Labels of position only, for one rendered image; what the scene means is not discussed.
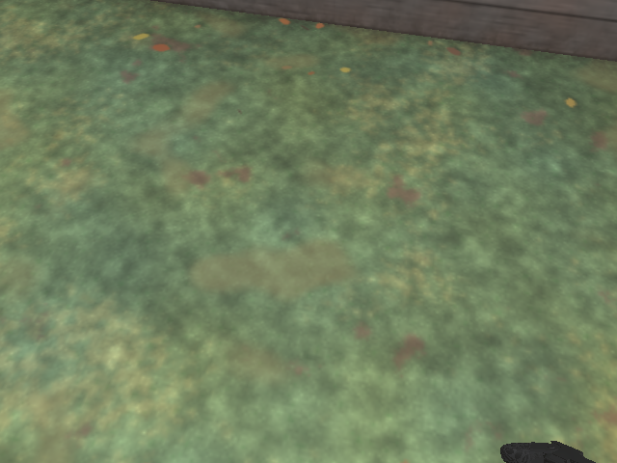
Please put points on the right robot hand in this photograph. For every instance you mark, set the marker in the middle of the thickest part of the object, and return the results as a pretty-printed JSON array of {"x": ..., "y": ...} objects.
[{"x": 555, "y": 452}]

